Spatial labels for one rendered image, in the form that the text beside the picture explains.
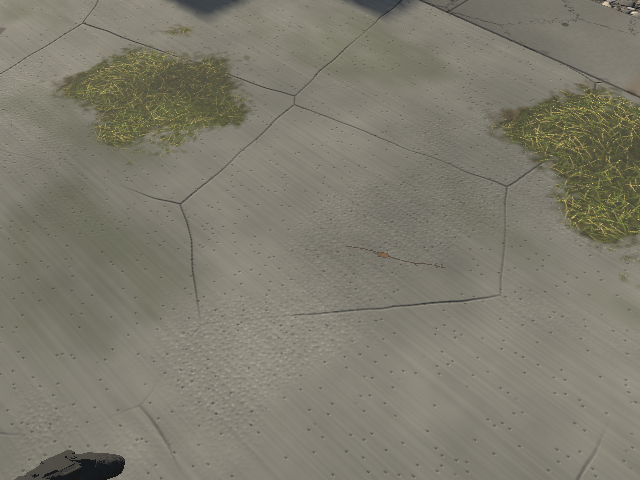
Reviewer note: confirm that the left robot hand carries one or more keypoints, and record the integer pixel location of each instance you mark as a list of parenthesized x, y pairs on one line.
[(70, 466)]

